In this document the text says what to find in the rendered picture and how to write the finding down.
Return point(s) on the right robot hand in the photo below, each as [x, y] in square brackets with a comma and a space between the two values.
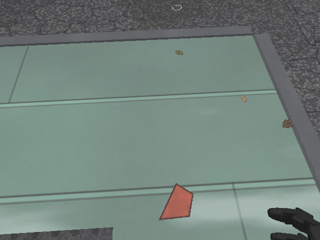
[299, 219]

